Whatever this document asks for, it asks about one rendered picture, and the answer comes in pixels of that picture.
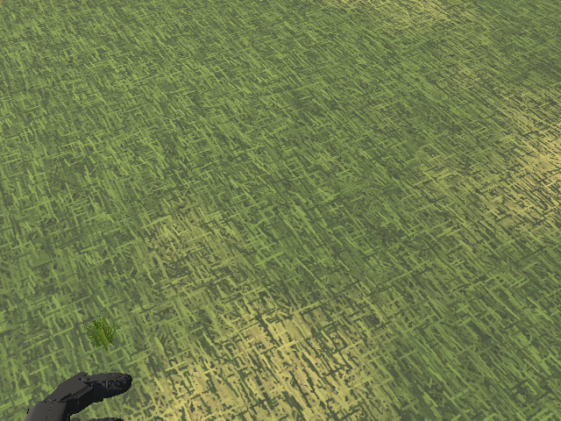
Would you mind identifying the left robot hand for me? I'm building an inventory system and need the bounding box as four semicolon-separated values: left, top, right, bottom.
25;372;132;421

